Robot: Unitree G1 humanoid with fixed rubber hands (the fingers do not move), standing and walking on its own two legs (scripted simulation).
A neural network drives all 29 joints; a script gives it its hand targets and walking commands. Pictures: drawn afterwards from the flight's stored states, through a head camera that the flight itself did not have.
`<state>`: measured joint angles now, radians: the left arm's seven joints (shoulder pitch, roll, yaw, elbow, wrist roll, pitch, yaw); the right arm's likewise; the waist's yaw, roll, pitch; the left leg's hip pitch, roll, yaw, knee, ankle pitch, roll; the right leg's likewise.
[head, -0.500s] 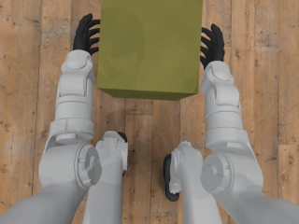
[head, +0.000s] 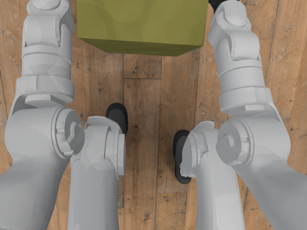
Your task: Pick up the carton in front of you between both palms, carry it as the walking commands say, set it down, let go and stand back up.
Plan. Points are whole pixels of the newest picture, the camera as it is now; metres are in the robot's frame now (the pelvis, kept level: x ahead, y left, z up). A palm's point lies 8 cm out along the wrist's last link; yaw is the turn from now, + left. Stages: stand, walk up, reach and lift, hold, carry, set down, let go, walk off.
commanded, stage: set down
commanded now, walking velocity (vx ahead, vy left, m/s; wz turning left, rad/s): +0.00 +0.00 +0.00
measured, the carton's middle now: (143, 2) +0.55 +0.10 -0.24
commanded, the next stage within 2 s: none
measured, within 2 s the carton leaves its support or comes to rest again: rests again in 1.20 s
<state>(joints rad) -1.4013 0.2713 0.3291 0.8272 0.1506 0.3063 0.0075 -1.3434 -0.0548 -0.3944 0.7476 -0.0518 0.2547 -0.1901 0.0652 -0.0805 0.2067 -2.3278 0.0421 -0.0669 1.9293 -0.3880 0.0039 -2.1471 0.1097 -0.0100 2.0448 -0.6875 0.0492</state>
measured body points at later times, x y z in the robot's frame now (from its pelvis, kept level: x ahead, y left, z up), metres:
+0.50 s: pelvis -0.01 +0.00 -0.04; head +0.36 +0.06 +0.19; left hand +0.54 +0.26 -0.22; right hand +0.56 -0.05 -0.22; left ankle +0.14 +0.13 -0.39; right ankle +0.08 -0.12 -0.39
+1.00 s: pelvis -0.02 -0.01 -0.05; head +0.36 +0.05 +0.18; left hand +0.54 +0.26 -0.22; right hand +0.56 -0.06 -0.22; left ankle +0.14 +0.13 -0.39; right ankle +0.07 -0.12 -0.39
